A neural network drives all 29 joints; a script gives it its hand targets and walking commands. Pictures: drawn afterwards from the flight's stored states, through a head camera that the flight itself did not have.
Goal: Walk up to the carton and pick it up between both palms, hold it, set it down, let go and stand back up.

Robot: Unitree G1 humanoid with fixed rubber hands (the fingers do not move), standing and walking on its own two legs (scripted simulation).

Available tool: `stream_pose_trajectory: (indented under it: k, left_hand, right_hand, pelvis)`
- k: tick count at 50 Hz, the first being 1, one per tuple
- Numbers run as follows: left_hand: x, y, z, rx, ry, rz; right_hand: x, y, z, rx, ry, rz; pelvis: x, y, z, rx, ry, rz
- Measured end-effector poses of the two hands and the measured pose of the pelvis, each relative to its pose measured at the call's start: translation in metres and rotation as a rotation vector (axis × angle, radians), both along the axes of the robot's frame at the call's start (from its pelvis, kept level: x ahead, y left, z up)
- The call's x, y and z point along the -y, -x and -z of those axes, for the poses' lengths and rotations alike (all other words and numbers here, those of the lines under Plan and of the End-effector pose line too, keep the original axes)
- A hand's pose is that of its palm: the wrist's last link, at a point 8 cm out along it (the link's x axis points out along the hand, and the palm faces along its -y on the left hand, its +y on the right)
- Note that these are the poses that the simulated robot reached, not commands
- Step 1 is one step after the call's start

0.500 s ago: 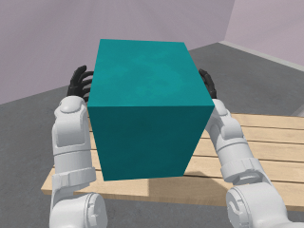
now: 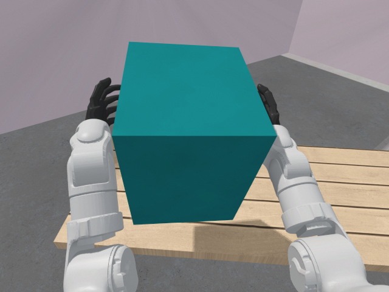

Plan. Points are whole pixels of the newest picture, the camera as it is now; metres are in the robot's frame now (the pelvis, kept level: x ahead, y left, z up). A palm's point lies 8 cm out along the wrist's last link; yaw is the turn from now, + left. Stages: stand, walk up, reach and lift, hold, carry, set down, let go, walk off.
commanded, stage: set down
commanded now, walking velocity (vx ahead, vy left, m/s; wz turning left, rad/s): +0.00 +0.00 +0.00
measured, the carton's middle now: (185, 137) +0.40 +0.00 +0.17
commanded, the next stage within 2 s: none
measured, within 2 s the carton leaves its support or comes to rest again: neither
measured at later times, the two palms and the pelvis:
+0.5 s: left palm (112, 134) +0.40 +0.15 +0.18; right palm (262, 142) +0.37 -0.17 +0.16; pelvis +0.02 +0.00 +0.00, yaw +1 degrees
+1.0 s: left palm (118, 136) +0.41 +0.14 +0.17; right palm (262, 150) +0.37 -0.18 +0.14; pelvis +0.02 +0.01 +0.00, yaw +0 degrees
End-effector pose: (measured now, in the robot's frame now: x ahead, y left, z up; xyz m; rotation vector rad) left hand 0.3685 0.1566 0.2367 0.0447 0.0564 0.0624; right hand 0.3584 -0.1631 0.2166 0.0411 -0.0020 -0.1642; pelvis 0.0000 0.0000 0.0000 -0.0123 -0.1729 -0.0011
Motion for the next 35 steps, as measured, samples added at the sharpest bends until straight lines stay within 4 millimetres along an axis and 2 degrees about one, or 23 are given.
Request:
stream_pose_trajectory:
  k: [4,8,15,18,26,35]
  left_hand:
    - [0.000,-0.004,-0.007,0.048,-0.004,0.017]
    - [-0.003,-0.011,-0.006,0.070,-0.017,0.032]
    - [-0.003,-0.021,0.028,0.029,-0.044,0.039]
    - [0.000,-0.025,0.042,0.023,-0.049,0.047]
    - [0.010,-0.032,0.053,0.030,-0.045,0.065]
    - [0.010,-0.034,0.057,0.002,-0.044,0.072]
  right_hand:
    - [-0.001,-0.003,-0.004,0.055,0.010,0.007]
    - [-0.004,-0.006,0.005,0.080,0.024,0.020]
    - [-0.005,-0.013,0.047,0.044,0.033,0.031]
    - [-0.002,-0.014,0.057,0.045,0.038,0.041]
    - [0.008,-0.014,0.057,0.058,0.063,0.064]
    - [0.008,-0.013,0.062,0.031,0.059,0.070]
  pelvis:
    - [0.000,-0.002,0.000,0.007,-0.003,-0.003]
    - [-0.001,-0.005,0.000,0.012,-0.006,-0.007]
    - [-0.002,-0.014,0.000,0.005,-0.001,-0.019]
    - [-0.003,-0.018,0.000,-0.004,0.003,-0.024]
    - [-0.002,-0.025,0.000,-0.016,0.007,-0.020]
    - [-0.004,-0.024,0.000,-0.014,0.005,-0.015]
